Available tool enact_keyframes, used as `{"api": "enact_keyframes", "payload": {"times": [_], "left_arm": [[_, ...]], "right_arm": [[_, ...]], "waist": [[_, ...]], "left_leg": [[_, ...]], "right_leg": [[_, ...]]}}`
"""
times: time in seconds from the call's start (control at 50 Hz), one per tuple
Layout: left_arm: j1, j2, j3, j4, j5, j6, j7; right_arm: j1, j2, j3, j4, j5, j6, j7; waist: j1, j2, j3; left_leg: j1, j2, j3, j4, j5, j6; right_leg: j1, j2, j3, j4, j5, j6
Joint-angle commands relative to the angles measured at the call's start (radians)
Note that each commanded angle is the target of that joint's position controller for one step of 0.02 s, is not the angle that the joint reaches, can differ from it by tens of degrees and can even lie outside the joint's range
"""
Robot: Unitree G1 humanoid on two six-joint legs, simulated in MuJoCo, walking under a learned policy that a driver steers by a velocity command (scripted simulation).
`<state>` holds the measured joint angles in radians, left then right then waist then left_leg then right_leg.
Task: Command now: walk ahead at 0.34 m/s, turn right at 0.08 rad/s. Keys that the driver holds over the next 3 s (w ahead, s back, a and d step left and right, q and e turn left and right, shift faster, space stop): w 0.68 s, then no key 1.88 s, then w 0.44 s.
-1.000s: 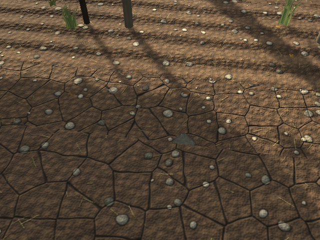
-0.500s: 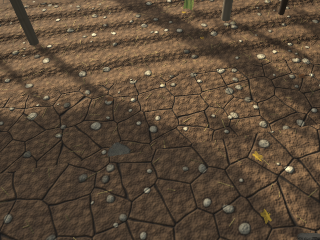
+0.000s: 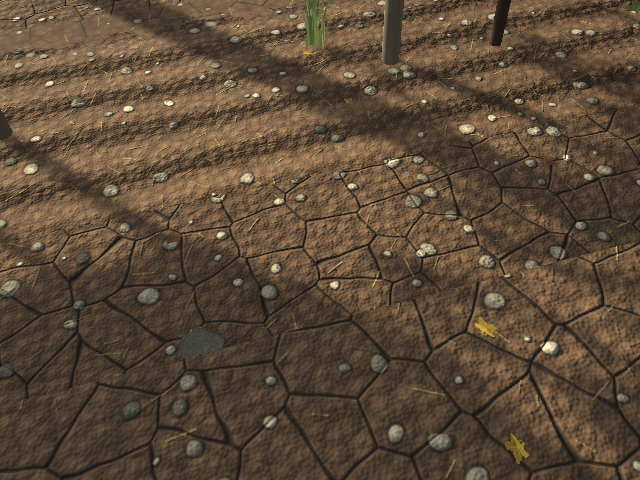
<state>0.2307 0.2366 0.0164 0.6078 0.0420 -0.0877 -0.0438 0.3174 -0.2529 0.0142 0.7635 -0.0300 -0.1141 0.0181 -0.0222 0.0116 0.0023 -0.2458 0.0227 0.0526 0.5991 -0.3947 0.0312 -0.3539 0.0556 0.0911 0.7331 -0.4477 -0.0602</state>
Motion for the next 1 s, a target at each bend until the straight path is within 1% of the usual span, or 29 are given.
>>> {"api": "enact_keyframes", "payload": {"times": [0.02,0.08,0.12,0.18,0.2,0.24,0.26,0.28,0.3,0.32,0.34,0.38,0.4,0.42,0.46,0.5,0.56,0.62,0.64,0.68,0.7,0.72,0.74,0.76,0.78,0.82,0.86,0.92,1.0], "left_arm": [[-0.148,0.08,0.036,-0.112,0.024,-0.022,0.028],[-0.129,0.048,0.035,-0.092,0.045,-0.03,0.023],[-0.121,0.03,0.028,-0.068,0.041,-0.029,-0.003],[-0.081,0.031,0.026,-0.061,0.017,-0.036,-0.054],[0.047,0.049,0.03,-0.02,0.024,-0.047,-0.053],[0.424,0.151,0.082,0.103,0.039,-0.06,-0.029],[0.654,0.18,0.089,0.178,0.074,-0.07,-0.007],[0.653,0.234,0.066,0.146,0.056,-0.069,-0.018],[0.49,0.221,0.063,0.117,0.035,-0.081,-0.044],[0.359,0.121,0.035,0.114,-0.004,-0.074,-0.046],[0.268,0.058,0.007,0.112,-0.002,-0.06,-0.044],[0.052,-0.045,-0.045,0.09,0.052,-0.037,-0.013],[0.013,-0.026,-0.039,0.094,0.059,-0.035,0.015],[0.006,-0.057,-0.056,0.103,0.072,-0.057,0.051],[0.147,0.019,-0.053,0.152,0.065,-0.075,0.086],[0.295,0.063,-0.049,0.23,0.052,-0.06,0.063],[0.366,0.074,-0.057,0.274,0.031,-0.069,0.016],[0.418,0.083,-0.055,0.328,0.002,-0.039,0.031],[0.404,0.108,-0.049,0.344,0.008,-0.018,0.027],[0.38,0.124,-0.044,0.377,0.047,0.012,-0.022],[0.437,0.04,-0.055,0.392,0.07,0.01,-0.057],[0.431,-0.02,-0.065,0.335,0.039,0.009,-0.068],[0.229,0.057,-0.046,0.253,0.016,0.006,-0.069],[0.146,0.069,-0.042,0.182,0.001,-0.007,-0.068],[0.087,0.064,-0.039,0.128,0.001,-0.022,-0.039],[0.1,0.047,-0.038,0.183,0.021,-0.024,0.0],[0.128,-0.004,-0.04,0.204,0.039,0.01,-0.022],[0.129,0.034,-0.035,0.232,-0.001,0.026,-0.044],[-0.001,0.135,0.01,0.209,-0.006,-0.014,-0.014]], "right_arm": [[0.253,-0.177,-0.065,-0.01,-0.015,-0.026,-0.03],[0.177,-0.08,-0.04,-0.012,-0.018,-0.016,-0.04],[0.113,-0.095,-0.045,-0.023,0.006,-0.002,-0.037],[-0.003,-0.172,-0.067,-0.049,-0.026,0.017,-0.004],[-0.074,-0.195,-0.074,-0.07,-0.069,0.016,0.003],[-0.216,-0.215,-0.089,-0.122,-0.059,0.002,0.021],[-0.211,-0.107,-0.071,-0.127,-0.078,-0.009,0.041],[0.016,0.066,-0.03,-0.097,-0.069,-0.022,0.061],[-0.006,0.023,-0.039,-0.135,-0.027,-0.026,0.062],[-0.1,-0.06,-0.058,-0.134,-0.037,-0.01,0.036],[-0.089,-0.082,-0.06,-0.103,-0.054,0.008,0.016],[-0.032,-0.016,-0.011,-0.062,-0.108,0.041,0.014],[0.012,0.015,0.005,-0.046,-0.122,0.052,0.03],[-0.009,-0.003,0.009,-0.041,-0.123,0.043,0.049],[-0.082,-0.023,-0.001,-0.054,-0.081,0.032,0.071],[-0.208,-0.048,-0.006,-0.093,-0.066,0.047,0.072],[-0.303,-0.081,-0.012,-0.125,-0.079,0.076,0.05],[-0.338,-0.054,0.004,-0.109,-0.09,0.076,0.04],[-0.261,-0.058,0.0,-0.078,-0.076,0.074,0.037],[0.137,-0.161,-0.066,0.048,-0.061,0.05,0.018],[0.399,-0.217,-0.103,0.123,-0.067,0.052,0.02],[0.407,-0.236,-0.102,0.123,-0.049,0.055,0.04],[0.356,-0.208,-0.102,0.102,-0.073,0.065,0.033],[0.226,-0.244,-0.112,0.078,-0.049,0.062,0.033],[0.118,-0.189,-0.092,0.068,-0.038,0.048,0.028],[-0.055,-0.045,-0.042,0.014,-0.054,0.016,0.023],[-0.111,-0.047,-0.03,0.024,-0.008,-0.009,0.032],[-0.143,-0.188,-0.08,0.009,0.006,-0.031,0.058],[-0.113,-0.124,-0.076,0.035,0.02,0.0,0.087]], "waist": [[-0.152,0.13,0.043],[-0.104,0.071,0.059],[-0.079,0.069,0.073],[-0.016,0.081,0.078],[0.047,0.104,0.066],[0.248,-0.026,-0.041],[0.325,-0.189,-0.097],[0.165,-0.218,-0.221],[0.121,-0.195,0.016],[0.09,-0.062,0.101],[0.052,-0.025,0.073],[-0.042,0.013,0.056],[-0.061,-0.044,0.027],[-0.027,-0.026,0.004],[0.043,-0.046,-0.019],[0.096,-0.048,0.068],[0.114,-0.041,0.135],[0.159,-0.01,0.171],[0.125,0.003,0.176],[-0.051,0.064,0.063],[-0.127,0.214,-0.114],[-0.096,0.249,-0.393],[-0.156,0.109,-0.302],[-0.099,0.097,-0.205],[-0.058,0.013,-0.099],[0.066,-0.021,0.032],[0.131,0.05,0.002],[0.125,0.011,-0.035],[0.102,-0.042,-0.077]], "left_leg": [[0.436,0.413,-0.572,-0.308,0.257,0.355],[0.387,0.306,-0.368,-0.322,0.28,0.248],[0.234,0.206,-0.212,-0.375,0.142,0.196],[-0.108,0.157,-0.117,-0.343,0.082,0.188],[-0.18,0.176,-0.12,-0.256,0.171,0.177],[-0.326,0.076,-0.035,0.177,0.336,0.148],[-0.513,-0.079,-0.01,0.643,0.013,0.088],[-0.587,-0.188,-0.212,0.87,-0.262,0.08],[-0.791,-0.167,-0.29,0.92,-0.188,0.07],[-0.856,-0.048,-0.273,0.936,-0.069,0.058],[-0.837,0.002,-0.246,0.932,0.019,0.045],[-0.654,0.078,-0.256,0.688,0.198,0.024],[-0.534,0.07,-0.205,0.67,0.281,0.028],[-0.503,0.08,-0.207,0.501,0.559,0.02],[-0.281,0.056,-0.085,0.234,0.935,-0.012],[-0.236,0.035,-0.032,0.113,0.863,-0.02],[-0.28,0.061,-0.071,-0.027,0.751,-0.016],[-0.299,0.091,-0.082,-0.271,0.739,-0.004],[-0.208,0.104,-0.079,-0.33,0.763,-0.004],[0.301,0.082,0.026,-0.36,0.895,0.04],[0.751,0.184,-0.066,-0.111,1.205,0.202],[1.054,0.342,-0.244,0.1,1.458,0.364],[1.016,0.348,-0.315,0.051,1.413,0.338],[0.832,0.377,-0.327,-0.041,1.152,0.333],[0.592,0.407,-0.407,-0.164,0.768,0.334],[0.037,0.314,-0.244,-0.342,0.902,0.316],[-0.183,0.173,-0.098,-0.373,0.913,0.281],[-0.181,0.183,-0.112,-0.316,0.974,0.226],[-0.013,0.137,-0.125,-0.144,0.806,0.146]], "right_leg": [[-0.548,-0.044,-0.006,0.352,-0.216,0.045],[-0.552,-0.103,-0.033,0.383,-0.076,0.063],[-0.352,-0.112,-0.125,0.164,0.036,0.063],[0.028,-0.057,-0.204,0.112,0.147,0.033],[0.145,-0.062,-0.162,0.183,0.355,0.016],[0.481,0.037,-0.275,0.062,0.271,0.008],[0.681,-0.042,-0.086,-0.059,0.309,-0.076],[0.727,-0.3,0.364,-0.162,0.748,-0.316],[0.477,-0.448,0.663,-0.326,0.435,-0.432],[0.334,-0.469,0.618,-0.351,0.046,-0.386],[0.208,-0.417,0.587,-0.334,-0.137,-0.356],[-0.076,-0.325,0.378,-0.287,-0.068,-0.276],[-0.184,-0.274,0.28,-0.258,-0.012,-0.25],[-0.181,-0.194,0.147,-0.2,0.06,-0.2],[-0.265,-0.098,-0.034,-0.091,-0.034,-0.147],[-0.284,-0.136,0.011,-0.084,-0.151,-0.162],[-0.126,-0.218,0.152,-0.025,-0.164,-0.198],[0.107,-0.208,0.198,0.088,-0.104,-0.158],[0.123,-0.201,0.199,0.18,-0.069,-0.137],[-0.037,-0.131,0.084,0.534,0.156,-0.084],[-0.302,0.008,-0.024,0.948,0.027,0.029],[-0.501,0.054,-0.029,1.195,-0.324,0.088],[-0.682,0.042,-0.021,1.212,-0.31,0.112],[-0.777,-0.038,-0.06,1.168,-0.251,0.104],[-0.839,-0.099,0.01,1.015,-0.051,0.089],[-0.44,-0.212,0.012,0.528,0.2,0.065],[-0.132,-0.198,-0.09,0.184,0.387,0.079],[0.045,-0.142,-0.086,-0.033,0.47,0.106],[0.078,-0.147,-0.057,-0.206,0.69,0.025]]}}
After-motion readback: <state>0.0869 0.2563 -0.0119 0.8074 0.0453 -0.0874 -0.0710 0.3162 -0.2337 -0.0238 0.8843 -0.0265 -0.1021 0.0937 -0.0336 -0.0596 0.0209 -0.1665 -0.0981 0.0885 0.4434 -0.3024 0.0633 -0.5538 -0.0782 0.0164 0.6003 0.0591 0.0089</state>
